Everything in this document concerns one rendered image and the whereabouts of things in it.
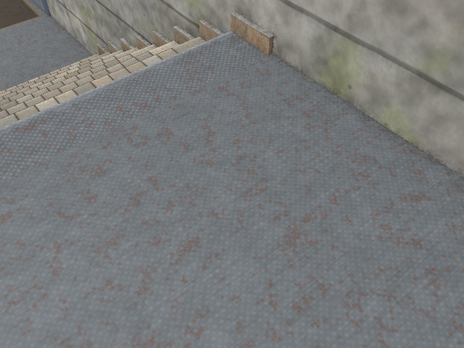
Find stairs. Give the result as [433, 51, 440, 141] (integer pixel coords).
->
[0, 36, 206, 128]

